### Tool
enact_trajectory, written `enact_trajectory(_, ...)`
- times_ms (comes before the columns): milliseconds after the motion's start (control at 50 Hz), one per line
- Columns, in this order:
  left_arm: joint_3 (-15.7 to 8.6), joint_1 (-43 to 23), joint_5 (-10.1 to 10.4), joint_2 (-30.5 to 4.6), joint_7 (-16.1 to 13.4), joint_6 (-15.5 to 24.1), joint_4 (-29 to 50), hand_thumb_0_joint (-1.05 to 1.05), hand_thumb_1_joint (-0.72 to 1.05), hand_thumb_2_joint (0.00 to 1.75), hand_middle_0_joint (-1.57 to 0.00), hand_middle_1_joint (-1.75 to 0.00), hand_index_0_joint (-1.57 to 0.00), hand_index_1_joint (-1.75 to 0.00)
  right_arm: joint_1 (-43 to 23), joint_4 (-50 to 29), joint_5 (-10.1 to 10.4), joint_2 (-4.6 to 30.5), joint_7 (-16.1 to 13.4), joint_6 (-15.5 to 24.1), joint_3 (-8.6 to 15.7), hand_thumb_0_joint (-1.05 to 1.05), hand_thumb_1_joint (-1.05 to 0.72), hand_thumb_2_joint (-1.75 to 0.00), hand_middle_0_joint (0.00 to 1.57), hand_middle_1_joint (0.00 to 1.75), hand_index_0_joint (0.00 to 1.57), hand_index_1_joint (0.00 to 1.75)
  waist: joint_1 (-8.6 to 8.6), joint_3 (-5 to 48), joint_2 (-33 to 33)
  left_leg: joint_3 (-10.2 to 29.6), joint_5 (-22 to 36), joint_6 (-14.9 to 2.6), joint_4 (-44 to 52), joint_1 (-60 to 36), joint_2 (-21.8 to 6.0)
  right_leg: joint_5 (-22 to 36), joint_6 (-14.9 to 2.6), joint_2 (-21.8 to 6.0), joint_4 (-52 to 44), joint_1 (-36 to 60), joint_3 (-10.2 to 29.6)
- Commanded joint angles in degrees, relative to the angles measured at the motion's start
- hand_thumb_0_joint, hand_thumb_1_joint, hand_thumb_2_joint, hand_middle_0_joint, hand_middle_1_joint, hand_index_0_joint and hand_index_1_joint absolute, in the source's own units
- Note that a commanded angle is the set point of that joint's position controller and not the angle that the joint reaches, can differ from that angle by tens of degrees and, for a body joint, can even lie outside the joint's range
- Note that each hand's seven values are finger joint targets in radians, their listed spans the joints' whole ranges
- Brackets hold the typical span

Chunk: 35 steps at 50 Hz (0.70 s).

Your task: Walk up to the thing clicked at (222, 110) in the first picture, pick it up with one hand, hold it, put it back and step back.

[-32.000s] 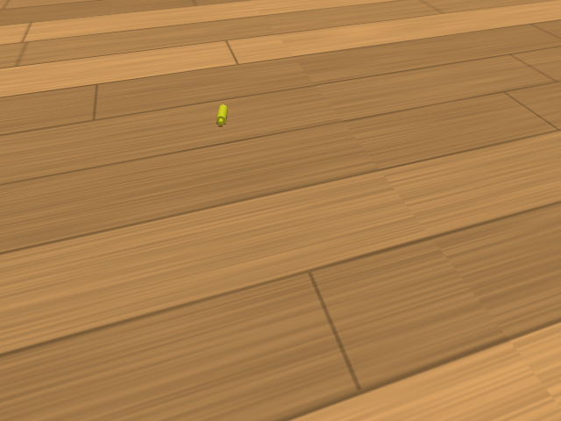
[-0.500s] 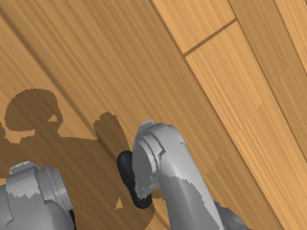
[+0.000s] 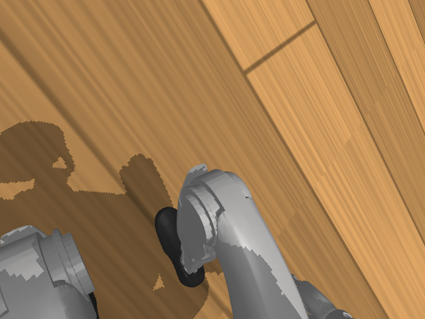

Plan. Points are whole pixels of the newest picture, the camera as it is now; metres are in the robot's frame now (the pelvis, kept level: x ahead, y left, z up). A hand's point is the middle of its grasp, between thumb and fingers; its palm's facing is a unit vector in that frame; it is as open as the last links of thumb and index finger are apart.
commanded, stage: open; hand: left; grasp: from above
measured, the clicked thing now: out of the picture +0.47 +0.36 -0.28
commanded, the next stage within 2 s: withdraw in 1.00 s
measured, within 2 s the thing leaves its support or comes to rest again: rests again in 0.26 s
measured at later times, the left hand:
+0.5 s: hand out of the picture +0.47 +0.33 -0.24, palm faces -0.47 -0.14 -0.87, open 11.0 cm
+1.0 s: hand out of the picture +0.47 +0.34 -0.24, palm faces -0.46 -0.13 -0.88, open 13.2 cm
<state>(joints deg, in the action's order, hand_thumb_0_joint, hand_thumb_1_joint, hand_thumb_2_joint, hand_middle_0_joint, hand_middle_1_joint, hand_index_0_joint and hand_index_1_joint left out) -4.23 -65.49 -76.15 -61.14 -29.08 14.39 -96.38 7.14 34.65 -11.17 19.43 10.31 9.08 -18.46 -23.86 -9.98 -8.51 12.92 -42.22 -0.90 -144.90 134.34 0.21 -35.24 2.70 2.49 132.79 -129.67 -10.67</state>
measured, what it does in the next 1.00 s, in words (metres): stands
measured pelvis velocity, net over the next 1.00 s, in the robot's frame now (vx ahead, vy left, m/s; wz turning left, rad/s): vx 0.00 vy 0.00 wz -0.01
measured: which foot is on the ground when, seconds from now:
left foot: down 0.00-1.00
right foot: down 0.00-1.00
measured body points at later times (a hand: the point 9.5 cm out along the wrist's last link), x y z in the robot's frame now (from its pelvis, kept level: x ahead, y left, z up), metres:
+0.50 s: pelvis +0.00 +0.00 +0.00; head +0.28 +0.14 +0.32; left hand +0.49 +0.34 -0.19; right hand +0.04 -0.25 -0.05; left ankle +0.06 +0.12 -0.28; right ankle +0.12 -0.11 -0.28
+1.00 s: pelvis +0.00 +0.00 +0.00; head +0.28 +0.14 +0.32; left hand +0.49 +0.34 -0.19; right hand +0.05 -0.25 -0.05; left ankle +0.06 +0.12 -0.28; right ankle +0.12 -0.11 -0.28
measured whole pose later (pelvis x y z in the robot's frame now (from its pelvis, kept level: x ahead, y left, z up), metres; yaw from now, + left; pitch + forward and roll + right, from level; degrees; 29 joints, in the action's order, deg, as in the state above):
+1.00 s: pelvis +0.00 +0.00 +0.00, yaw -1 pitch +30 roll -16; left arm -2.4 -66.7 -75.3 -62.8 -28.4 14.2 -96.7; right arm 6.8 34.1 -11.7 19.8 10.2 9.0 -19.6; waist -23.9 -9.5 -8.0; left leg 13.3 -41.6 -1.4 -145.0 134.7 0.0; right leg -34.5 3.0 2.7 132.1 -129.5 -11.1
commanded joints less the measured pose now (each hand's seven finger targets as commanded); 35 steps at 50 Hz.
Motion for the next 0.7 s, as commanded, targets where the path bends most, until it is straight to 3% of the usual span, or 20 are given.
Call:
enact_trajectory(0, -0.8, -16.9, 1.1, -15.4, -3.2, 0.1, 9.2, 0.00, 0.49, 0.46, -0.81, -0.48, -0.84, -0.45, 12.4, 1.3, 0.1, 19.3, -0.8, -0.1, 5.7, 0.00, -0.89, -0.90, 0.20, 0.30, 0.20, 0.30, -1.82, 40.3, 36.1, -4.0, 18.0, 0.62, 15.7, -30.8, -2.2, 15.4, -4.38, 2.4, -9.1, 23.4, -4.1)
enact_trajectory(80, -0.2, -16.9, 1.0, -14.1, -3.1, 0.3, 9.2, 0.00, 0.20, 0.42, -0.65, -0.48, -0.68, -0.45, 12.2, 1.4, -0.1, 19.9, -0.7, 0.1, 5.7, 0.00, -0.89, -0.90, 0.20, 0.30, 0.20, 0.30, -3.04, 38.5, 35.8, -3.6, 18.1, 0.79, 15.4, -31.0, -2.4, 15.5, -4.41, 2.3, -9.1, 21.9, -4.6)
enact_trajectory(120, -0.3, -17.8, 1.2, -15.0, -3.1, 0.4, 9.8, 0.00, 0.14, 0.45, -0.61, -0.51, -0.63, -0.48, 11.7, 1.1, 0.1, 19.6, -0.7, 0.2, 5.6, 0.00, -0.89, -0.90, 0.20, 0.30, 0.20, 0.30, -2.40, 39.8, 36.2, -3.6, 17.7, 0.69, 15.6, -31.0, -2.5, 15.1, -4.38, 2.6, -9.3, 22.9, -4.3)
enact_trajectory(280, 2.1, -14.1, 2.2, -11.4, -1.5, -0.8, 3.7, 0.00, -0.01, 0.56, -0.47, -0.65, -0.50, -0.62, 11.7, 1.1, 0.2, 19.2, -0.6, 0.0, 5.2, 0.00, -0.89, -0.90, 0.20, 0.30, 0.20, 0.30, -2.48, 37.2, 32.1, -3.4, 14.5, 0.12, 16.3, -26.7, -2.4, 13.1, -4.04, 2.9, -10.1, 23.4, -4.4)
enact_trajectory(420, 2.1, -15.6, 2.9, -12.3, 0.4, 0.5, 5.7, 0.00, -0.13, 0.66, -0.37, -0.76, -0.40, -0.73, 11.3, 0.5, 0.2, 20.1, -1.1, -0.3, 4.8, 0.00, -0.89, -0.90, 0.20, 0.30, 0.20, 0.30, -3.42, 34.5, 31.4, -2.6, 12.9, 0.38, 16.4, -26.0, -2.5, 11.3, -4.20, 2.3, -10.3, 20.9, -4.8)
enact_trajectory(460, 1.6, -15.5, 2.2, -13.8, 0.2, 1.1, 7.3, 0.00, -0.17, 0.69, -0.35, -0.77, -0.37, -0.74, 11.0, 0.3, 0.2, 19.8, -1.4, -0.5, 4.8, 0.00, -0.89, -0.90, 0.20, 0.30, 0.20, 0.30, -2.28, 37.3, 33.3, -2.4, 14.6, 0.82, 16.8, -28.9, -2.6, 12.5, -4.27, 2.3, -9.7, 21.7, -4.7)
enact_trajectory(540, 0.3, -14.6, 1.3, -14.6, -0.6, 1.8, 6.3, 0.00, -0.21, 0.73, -0.31, -0.80, -0.33, -0.78, 11.5, 0.4, -0.3, 20.3, -1.4, -0.9, 4.9, 0.00, -0.89, -0.90, 0.20, 0.30, 0.20, 0.30, -2.91, 36.7, 34.1, -2.2, 16.3, 1.15, 16.3, -30.0, -2.7, 13.7, -4.32, 2.1, -9.7, 21.2, -5.0)
enact_trajectory(680, 1.1, -16.3, 0.5, -14.3, -2.3, 1.8, 8.0, 0.00, -0.30, 0.80, -0.23, -0.89, -0.25, -0.86, 11.3, 0.7, -0.7, 19.2, -1.2, -0.6, 4.6, 0.00, -0.89, -0.90, 0.20, 0.30, 0.20, 0.30, -2.45, 38.0, 36.3, -3.1, 16.2, 0.84, 16.3, -30.2, -2.8, 14.2, -4.16, 2.7, -9.8, 22.5, -4.7)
